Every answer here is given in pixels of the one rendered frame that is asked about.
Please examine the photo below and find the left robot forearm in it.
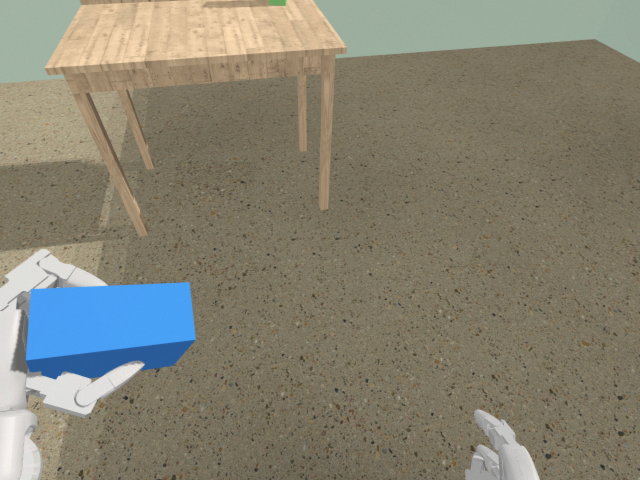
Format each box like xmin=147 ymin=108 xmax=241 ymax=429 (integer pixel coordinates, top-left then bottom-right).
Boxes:
xmin=0 ymin=409 xmax=43 ymax=480

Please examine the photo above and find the robot right hand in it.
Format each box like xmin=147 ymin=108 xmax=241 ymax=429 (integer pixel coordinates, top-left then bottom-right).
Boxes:
xmin=465 ymin=410 xmax=540 ymax=480

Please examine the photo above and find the table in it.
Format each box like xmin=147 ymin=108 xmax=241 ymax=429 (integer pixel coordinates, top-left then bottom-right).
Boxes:
xmin=45 ymin=0 xmax=347 ymax=237

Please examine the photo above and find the robot left hand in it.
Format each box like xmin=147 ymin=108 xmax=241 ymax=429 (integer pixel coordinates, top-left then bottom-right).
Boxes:
xmin=0 ymin=249 xmax=145 ymax=418

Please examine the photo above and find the sponge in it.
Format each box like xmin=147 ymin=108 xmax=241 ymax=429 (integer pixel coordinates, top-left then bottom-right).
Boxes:
xmin=26 ymin=282 xmax=196 ymax=380

